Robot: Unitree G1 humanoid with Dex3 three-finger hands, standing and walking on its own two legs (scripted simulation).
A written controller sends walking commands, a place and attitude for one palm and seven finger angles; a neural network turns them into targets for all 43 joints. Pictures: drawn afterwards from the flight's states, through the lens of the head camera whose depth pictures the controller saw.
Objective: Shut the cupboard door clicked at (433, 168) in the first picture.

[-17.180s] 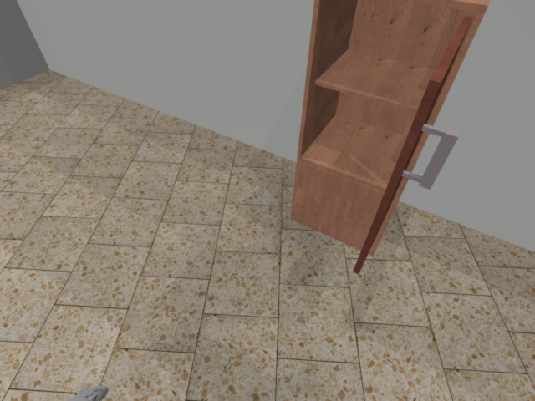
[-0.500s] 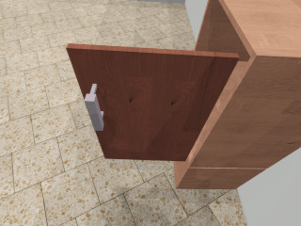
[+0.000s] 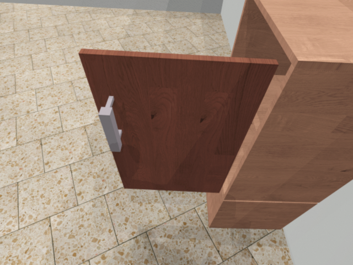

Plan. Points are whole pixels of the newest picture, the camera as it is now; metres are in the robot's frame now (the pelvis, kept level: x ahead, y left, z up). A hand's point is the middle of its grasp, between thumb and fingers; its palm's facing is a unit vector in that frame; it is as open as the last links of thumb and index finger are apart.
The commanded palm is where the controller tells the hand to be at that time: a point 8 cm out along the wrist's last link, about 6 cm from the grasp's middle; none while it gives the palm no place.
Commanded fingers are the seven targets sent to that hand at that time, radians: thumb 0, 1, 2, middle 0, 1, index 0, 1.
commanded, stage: come to a stop and stand still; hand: left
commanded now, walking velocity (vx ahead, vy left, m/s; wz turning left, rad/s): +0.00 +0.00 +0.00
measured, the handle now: (113, 124) +0.40 +0.19 +0.08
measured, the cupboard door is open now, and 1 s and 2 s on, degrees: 89 89 89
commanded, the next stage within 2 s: look again from close up in 1.34 s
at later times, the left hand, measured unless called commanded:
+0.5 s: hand out of the picture -0.10 +0.19 -0.17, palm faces +0.07 -0.98 -0.20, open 7.4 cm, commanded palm none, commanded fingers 0.00 0.90 0.90 -0.20 -0.30 -0.20 -0.30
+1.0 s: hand out of the picture -0.10 +0.22 -0.17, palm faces +0.07 -0.98 -0.19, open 7.3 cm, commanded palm none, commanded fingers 0.00 0.90 0.90 -0.20 -0.30 -0.20 -0.30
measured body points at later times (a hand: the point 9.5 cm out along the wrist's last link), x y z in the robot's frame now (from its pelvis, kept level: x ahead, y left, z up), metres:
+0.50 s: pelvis -0.07 +0.01 +0.01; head -0.08 +0.02 +0.46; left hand -0.11 +0.24 -0.15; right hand -0.02 -0.24 -0.14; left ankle +0.03 +0.06 -0.72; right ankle -0.01 -0.15 -0.72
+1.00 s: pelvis -0.13 +0.05 +0.01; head -0.14 +0.07 +0.46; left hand -0.10 +0.27 -0.15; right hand -0.13 -0.17 -0.14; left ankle -0.13 +0.11 -0.72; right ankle -0.10 -0.09 -0.71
